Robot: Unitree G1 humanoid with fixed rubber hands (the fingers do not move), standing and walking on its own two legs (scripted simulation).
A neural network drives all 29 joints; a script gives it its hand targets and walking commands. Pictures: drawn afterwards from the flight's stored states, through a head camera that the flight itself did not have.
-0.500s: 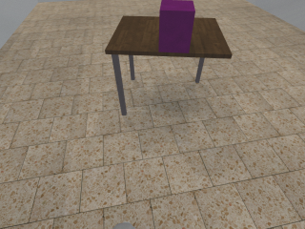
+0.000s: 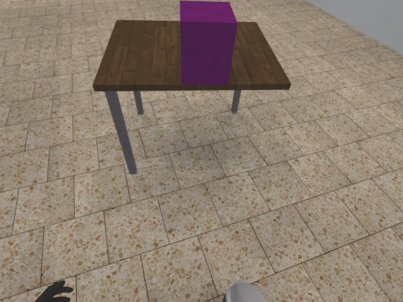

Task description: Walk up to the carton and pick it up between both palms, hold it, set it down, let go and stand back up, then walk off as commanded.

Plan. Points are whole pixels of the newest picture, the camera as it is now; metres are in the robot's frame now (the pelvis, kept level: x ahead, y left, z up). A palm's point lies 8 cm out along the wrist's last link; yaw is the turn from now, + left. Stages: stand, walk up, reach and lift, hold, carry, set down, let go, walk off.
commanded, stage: walk up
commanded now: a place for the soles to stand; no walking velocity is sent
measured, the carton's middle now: (204, 44) +1.06 -0.05 +0.01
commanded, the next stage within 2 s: none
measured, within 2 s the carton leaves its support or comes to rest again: neither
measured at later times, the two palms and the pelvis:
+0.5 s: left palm (62, 246) +0.27 +0.31 -0.09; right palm (341, 234) +0.29 -0.35 -0.09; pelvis +0.23 -0.02 -0.01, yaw -1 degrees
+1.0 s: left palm (98, 155) +0.54 +0.29 -0.09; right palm (331, 187) +0.41 -0.37 -0.08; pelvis +0.42 -0.02 -0.01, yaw -1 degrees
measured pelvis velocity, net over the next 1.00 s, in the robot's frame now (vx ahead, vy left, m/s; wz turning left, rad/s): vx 0.42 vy -0.02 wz -0.01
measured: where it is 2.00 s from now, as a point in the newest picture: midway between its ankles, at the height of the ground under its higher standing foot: (205, 233)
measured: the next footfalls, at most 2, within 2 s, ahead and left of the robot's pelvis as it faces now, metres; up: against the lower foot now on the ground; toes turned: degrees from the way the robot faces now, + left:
right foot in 0.14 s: +0.24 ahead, -0.14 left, +0.00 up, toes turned -2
left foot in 0.58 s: +0.42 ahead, +0.11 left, +0.00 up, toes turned +4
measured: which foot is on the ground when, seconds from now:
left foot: down 0.00-0.14, up 0.16-0.56, down 0.58-1.00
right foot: up 0.00-0.12, down 0.14-0.60, up 0.62-1.00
